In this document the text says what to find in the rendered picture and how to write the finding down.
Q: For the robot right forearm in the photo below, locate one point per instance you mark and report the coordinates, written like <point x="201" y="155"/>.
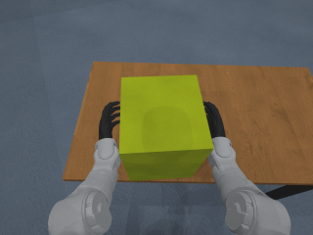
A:
<point x="226" y="174"/>

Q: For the right robot upper arm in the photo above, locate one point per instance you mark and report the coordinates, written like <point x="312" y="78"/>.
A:
<point x="252" y="214"/>

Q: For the table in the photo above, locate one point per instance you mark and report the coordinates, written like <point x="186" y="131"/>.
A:
<point x="267" y="113"/>

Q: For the robot right hand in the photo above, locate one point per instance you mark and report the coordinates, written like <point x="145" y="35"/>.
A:
<point x="214" y="120"/>

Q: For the carton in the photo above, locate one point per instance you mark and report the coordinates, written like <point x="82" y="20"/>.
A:
<point x="163" y="128"/>

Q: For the robot left hand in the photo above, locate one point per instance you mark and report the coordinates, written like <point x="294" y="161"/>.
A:
<point x="106" y="125"/>

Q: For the left robot upper arm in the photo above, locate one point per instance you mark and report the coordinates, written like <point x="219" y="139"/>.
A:
<point x="87" y="213"/>

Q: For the robot left forearm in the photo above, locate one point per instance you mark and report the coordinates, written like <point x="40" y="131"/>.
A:
<point x="103" y="176"/>

